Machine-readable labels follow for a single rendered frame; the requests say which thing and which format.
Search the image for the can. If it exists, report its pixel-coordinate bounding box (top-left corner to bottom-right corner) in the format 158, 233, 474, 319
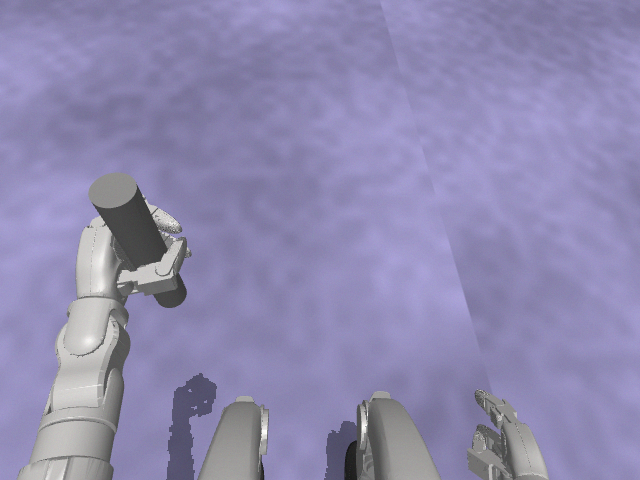
88, 173, 187, 308

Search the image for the left robot hand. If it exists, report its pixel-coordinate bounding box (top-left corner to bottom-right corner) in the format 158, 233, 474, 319
75, 194, 192, 306

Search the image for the left robot arm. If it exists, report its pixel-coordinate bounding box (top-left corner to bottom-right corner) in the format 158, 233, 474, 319
17, 296, 131, 480

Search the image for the right robot hand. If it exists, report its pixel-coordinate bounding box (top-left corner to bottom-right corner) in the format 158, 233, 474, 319
467, 389, 549, 480

